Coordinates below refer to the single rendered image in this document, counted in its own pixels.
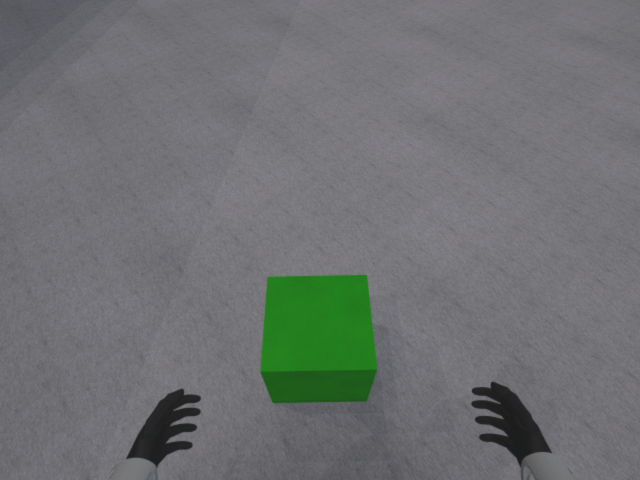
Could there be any right robot forearm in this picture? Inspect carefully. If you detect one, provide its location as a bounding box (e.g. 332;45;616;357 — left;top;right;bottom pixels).
521;452;580;480

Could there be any carton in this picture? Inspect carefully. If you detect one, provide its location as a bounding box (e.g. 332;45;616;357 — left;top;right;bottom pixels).
260;275;377;403

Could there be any robot right hand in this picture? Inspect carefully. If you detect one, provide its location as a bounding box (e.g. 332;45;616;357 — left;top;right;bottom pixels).
471;382;552;467

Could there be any left robot forearm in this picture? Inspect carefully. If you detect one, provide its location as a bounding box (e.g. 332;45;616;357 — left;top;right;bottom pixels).
106;458;158;480

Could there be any robot left hand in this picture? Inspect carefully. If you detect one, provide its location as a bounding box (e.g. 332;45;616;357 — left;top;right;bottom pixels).
126;389;201;467

